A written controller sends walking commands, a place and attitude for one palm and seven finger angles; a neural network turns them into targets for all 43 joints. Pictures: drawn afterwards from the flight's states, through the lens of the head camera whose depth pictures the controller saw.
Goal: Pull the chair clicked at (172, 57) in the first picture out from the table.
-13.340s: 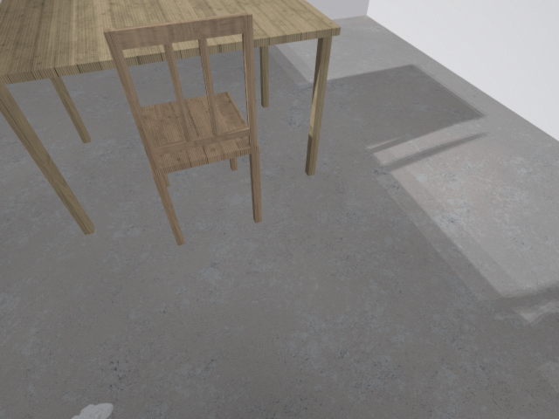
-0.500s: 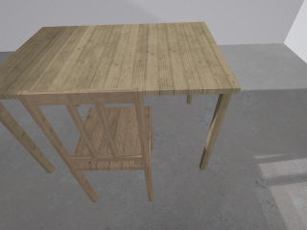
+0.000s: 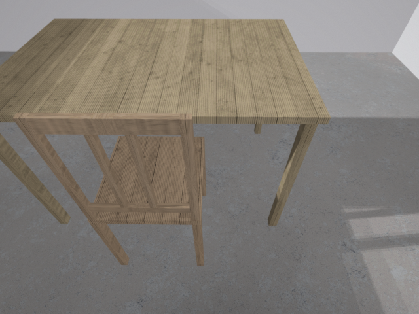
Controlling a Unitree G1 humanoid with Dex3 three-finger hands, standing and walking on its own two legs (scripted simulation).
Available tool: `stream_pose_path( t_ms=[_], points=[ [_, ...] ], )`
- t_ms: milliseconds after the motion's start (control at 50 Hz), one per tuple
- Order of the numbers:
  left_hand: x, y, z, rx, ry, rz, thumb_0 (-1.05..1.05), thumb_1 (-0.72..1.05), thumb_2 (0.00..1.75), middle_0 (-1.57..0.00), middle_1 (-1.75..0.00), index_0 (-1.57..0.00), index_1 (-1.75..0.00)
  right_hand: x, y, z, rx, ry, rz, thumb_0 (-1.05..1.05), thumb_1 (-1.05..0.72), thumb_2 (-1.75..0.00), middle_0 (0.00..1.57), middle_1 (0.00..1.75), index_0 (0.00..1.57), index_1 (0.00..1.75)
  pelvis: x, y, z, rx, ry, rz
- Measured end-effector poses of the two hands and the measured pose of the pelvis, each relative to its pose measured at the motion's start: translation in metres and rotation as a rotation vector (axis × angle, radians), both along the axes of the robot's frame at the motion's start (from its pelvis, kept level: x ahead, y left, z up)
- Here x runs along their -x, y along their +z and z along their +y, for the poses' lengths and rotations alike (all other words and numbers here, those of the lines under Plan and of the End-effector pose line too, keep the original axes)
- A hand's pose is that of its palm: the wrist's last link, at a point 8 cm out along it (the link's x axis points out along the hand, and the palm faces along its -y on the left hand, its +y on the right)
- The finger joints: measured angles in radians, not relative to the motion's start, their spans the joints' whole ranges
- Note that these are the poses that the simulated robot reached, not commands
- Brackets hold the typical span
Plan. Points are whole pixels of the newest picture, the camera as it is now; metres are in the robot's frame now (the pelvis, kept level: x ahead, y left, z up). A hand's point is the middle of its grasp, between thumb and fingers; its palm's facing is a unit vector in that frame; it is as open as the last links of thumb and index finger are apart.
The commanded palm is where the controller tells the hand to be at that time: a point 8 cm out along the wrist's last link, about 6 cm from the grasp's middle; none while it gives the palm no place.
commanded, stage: look again from close up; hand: left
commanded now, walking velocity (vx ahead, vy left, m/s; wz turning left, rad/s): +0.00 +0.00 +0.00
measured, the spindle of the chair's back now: (109, 174) +0.47 +0.32 -0.08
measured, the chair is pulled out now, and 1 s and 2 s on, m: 0.00 0.00 0.00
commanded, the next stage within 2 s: raise the hand toward the chair's back in 0.34 s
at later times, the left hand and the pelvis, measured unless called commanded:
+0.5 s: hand out of the picture +0.00 +0.17 -0.16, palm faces +0.15 -0.97 -0.21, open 7.3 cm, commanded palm +0.09 +0.20 -0.07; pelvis -0.01 -0.01 +0.00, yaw -1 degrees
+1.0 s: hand out of the picture +0.11 +0.17 -0.08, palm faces +0.14 -0.99 -0.05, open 10.4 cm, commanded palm +0.12 +0.21 -0.06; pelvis -0.05 +0.00 -0.11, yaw +2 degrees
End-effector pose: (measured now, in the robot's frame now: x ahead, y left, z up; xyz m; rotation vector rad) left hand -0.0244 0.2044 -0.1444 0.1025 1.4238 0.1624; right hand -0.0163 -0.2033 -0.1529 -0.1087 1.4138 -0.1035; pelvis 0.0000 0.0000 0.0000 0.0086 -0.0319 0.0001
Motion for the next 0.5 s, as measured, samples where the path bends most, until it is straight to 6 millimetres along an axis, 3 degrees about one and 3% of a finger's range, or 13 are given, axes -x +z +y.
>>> stream_pose_path(
  t_ms=[460,500],
  points=[
    [0.004,0.0,-0.008,-0.005,0.009,-0.011,0.0,0.91,0.9,-0.2,-0.3,-0.2,-0.29,0.013,0.0,0.0,-0.018,-0.007,0.03,0.0,-0.91,-0.89,0.2,0.3,0.2,0.3,0.003,0.0,-0.008,0.007,0.006,0.005],
    [-0.012,0.014,0.008,-0.058,0.076,-0.116,0.03,0.94,0.9,-0.2,-0.3,-0.2,-0.29,0.006,0.003,-0.006,0.03,-0.007,-0.051,0.01,-0.92,-0.89,0.2,0.3,0.2,0.3,0.007,-0.001,-0.007,0.01,-0.01,-0.005]
  ],
)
